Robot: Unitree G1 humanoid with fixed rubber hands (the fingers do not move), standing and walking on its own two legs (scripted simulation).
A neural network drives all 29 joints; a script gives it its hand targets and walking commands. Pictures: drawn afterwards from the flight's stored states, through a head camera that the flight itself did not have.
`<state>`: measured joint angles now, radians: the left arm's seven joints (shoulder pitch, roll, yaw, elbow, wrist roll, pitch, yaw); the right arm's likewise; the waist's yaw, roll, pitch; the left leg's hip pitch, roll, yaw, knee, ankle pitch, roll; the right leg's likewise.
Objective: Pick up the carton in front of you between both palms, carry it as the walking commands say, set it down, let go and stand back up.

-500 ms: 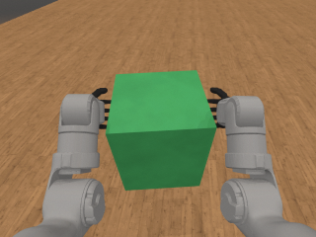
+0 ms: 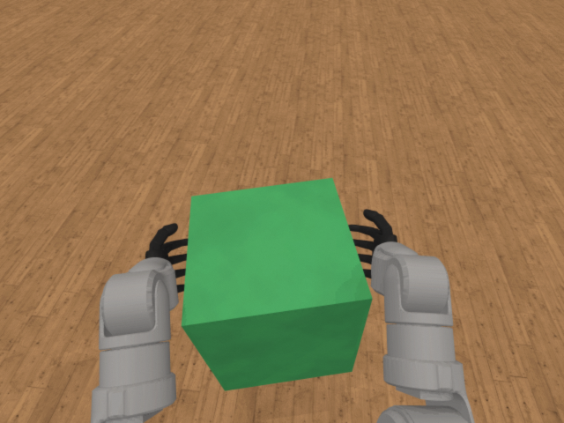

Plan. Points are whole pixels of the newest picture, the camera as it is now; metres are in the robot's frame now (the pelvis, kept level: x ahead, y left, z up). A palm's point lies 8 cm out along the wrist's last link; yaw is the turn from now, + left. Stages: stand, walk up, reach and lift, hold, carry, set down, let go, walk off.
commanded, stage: carry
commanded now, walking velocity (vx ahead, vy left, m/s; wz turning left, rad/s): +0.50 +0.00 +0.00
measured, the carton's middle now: (276, 289) +0.34 +0.01 +0.00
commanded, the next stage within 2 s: none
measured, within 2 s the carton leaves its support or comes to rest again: neither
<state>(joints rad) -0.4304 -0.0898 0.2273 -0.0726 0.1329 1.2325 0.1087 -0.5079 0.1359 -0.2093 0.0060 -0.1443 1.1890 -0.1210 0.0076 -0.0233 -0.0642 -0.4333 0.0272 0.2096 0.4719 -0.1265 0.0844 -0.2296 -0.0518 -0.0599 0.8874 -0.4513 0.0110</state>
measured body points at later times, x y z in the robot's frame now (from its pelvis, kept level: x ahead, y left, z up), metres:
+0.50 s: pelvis +0.32 -0.04 -0.01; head +0.28 -0.06 +0.44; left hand +0.59 +0.12 +0.08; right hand +0.61 -0.18 +0.08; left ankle +0.14 +0.07 -0.65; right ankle +0.41 -0.12 -0.73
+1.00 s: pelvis +0.63 +0.01 -0.01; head +0.61 +0.02 +0.44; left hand +0.90 +0.17 +0.06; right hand +0.91 -0.13 +0.07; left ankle +0.72 +0.10 -0.73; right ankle +0.44 -0.11 -0.68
